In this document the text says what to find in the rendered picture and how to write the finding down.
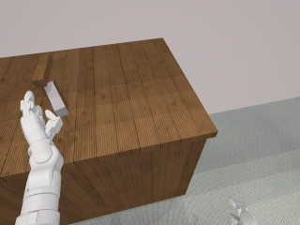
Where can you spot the counter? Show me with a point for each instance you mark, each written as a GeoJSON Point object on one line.
{"type": "Point", "coordinates": [133, 135]}

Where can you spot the tap lever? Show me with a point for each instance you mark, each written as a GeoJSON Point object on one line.
{"type": "Point", "coordinates": [55, 99]}

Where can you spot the robot right hand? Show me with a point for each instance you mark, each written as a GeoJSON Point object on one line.
{"type": "Point", "coordinates": [245, 218]}

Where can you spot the robot left hand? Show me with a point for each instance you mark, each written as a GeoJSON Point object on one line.
{"type": "Point", "coordinates": [32, 122]}

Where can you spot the robot left forearm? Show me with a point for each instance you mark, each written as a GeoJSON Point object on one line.
{"type": "Point", "coordinates": [42, 191]}

